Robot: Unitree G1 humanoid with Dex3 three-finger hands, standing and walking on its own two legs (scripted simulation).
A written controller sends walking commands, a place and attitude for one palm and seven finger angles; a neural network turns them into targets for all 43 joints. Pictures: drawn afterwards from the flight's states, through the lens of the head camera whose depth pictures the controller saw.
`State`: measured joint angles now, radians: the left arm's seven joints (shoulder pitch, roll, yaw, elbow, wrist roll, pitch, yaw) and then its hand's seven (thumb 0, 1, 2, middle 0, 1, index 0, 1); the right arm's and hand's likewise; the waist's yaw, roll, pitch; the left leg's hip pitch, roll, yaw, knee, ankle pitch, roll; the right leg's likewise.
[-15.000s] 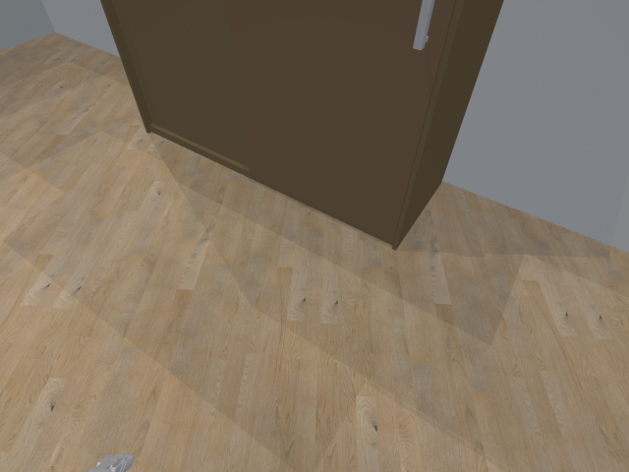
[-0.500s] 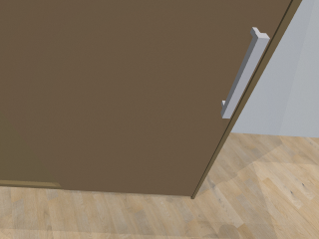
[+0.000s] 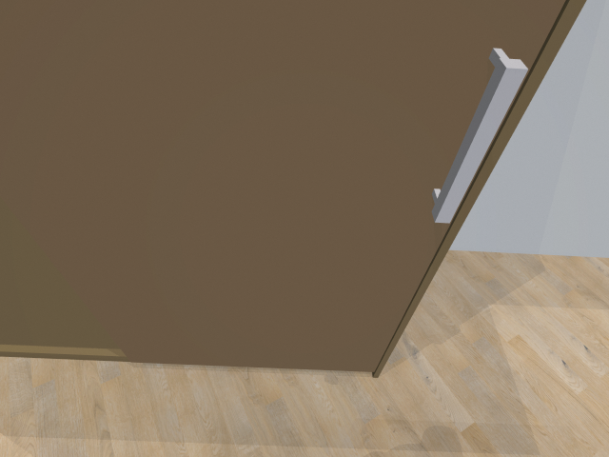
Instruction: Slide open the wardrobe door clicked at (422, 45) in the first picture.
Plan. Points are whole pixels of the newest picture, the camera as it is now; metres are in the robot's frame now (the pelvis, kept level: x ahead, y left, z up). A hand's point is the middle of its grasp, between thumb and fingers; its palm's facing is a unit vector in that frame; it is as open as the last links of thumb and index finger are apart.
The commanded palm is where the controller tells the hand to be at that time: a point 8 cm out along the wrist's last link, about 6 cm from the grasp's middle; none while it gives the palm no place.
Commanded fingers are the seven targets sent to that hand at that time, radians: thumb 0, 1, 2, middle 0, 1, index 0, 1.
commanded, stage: look again from close up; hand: right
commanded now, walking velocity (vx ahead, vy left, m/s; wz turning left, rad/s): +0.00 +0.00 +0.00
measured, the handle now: (466, 145) +0.48 -0.18 +0.19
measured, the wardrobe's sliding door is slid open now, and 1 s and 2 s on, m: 0.00 0.00 0.00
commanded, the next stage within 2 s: raise the hand with hooked fingers in 0.36 s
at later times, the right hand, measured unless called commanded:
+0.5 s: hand out of the picture +0.00 -0.17 -0.17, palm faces +0.09 +0.98 -0.20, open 7.3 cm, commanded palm +0.09 -0.22 -0.07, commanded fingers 0.00 -0.83 -0.87 0.20 0.34 0.20 0.34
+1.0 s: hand out of the picture +0.13 -0.23 +0.00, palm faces +0.21 +0.98 -0.04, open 9.3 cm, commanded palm +0.13 -0.27 +0.03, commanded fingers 0.00 -0.25 -0.62 0.25 0.72 0.25 0.72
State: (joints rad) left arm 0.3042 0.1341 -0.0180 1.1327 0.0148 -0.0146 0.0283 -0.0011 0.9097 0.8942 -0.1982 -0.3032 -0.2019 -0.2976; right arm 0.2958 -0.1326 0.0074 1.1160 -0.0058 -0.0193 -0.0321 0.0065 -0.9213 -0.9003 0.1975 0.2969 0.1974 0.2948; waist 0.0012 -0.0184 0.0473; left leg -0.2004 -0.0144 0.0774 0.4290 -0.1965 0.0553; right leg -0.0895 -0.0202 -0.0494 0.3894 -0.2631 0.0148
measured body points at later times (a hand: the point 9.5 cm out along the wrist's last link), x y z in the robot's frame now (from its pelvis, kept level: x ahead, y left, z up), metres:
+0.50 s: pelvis +0.00 +0.00 +0.00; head +0.01 +0.01 +0.45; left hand -0.03 +0.20 -0.17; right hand -0.01 -0.22 -0.15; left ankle +0.03 +0.08 -0.74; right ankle -0.03 -0.13 -0.74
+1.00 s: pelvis -0.01 -0.03 -0.05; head +0.00 -0.05 +0.40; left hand +0.24 +0.19 -0.05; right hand +0.11 -0.28 +0.00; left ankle +0.03 +0.08 -0.74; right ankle -0.03 -0.13 -0.74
